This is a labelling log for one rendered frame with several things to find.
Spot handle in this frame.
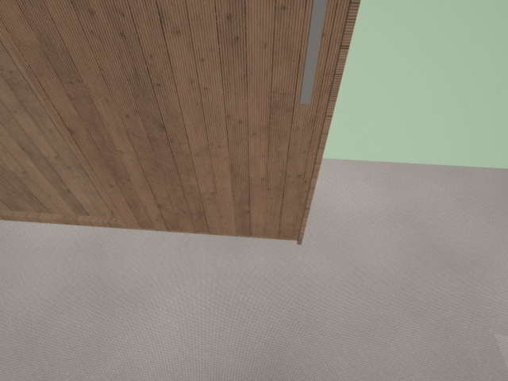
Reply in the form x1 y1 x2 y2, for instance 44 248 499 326
300 0 326 104

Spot wardrobe door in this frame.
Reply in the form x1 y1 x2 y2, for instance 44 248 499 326
0 34 117 218
0 0 349 239

